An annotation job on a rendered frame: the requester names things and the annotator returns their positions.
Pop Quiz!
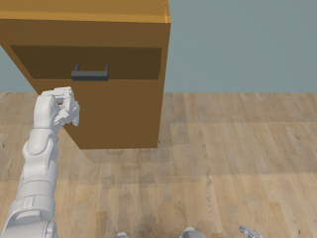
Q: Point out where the left robot forearm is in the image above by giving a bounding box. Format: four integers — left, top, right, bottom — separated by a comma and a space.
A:
0, 128, 59, 238

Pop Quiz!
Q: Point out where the right robot shin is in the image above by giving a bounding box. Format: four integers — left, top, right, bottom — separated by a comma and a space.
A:
183, 227, 194, 232

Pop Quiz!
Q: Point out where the drawer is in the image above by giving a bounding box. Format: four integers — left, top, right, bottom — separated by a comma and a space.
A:
10, 45, 160, 80

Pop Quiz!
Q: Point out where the cabinet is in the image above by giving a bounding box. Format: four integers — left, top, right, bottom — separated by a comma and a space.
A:
0, 0, 171, 150

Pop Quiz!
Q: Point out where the left robot upper arm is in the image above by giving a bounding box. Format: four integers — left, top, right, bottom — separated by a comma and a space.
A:
1, 219, 58, 238

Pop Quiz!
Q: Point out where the handle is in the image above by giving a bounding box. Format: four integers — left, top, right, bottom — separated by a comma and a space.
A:
70, 63, 109, 81

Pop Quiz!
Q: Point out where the left robot shin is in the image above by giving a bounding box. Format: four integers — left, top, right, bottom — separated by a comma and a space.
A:
117, 232, 127, 236

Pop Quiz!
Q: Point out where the robot left hand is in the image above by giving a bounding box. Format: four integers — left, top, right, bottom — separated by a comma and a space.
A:
34, 86, 80, 134

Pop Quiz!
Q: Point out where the robot right hand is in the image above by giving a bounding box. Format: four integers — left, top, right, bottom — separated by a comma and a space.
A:
240, 225, 262, 238

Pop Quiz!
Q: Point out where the robot shin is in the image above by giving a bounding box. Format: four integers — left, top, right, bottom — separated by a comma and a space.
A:
117, 232, 127, 236
183, 227, 194, 232

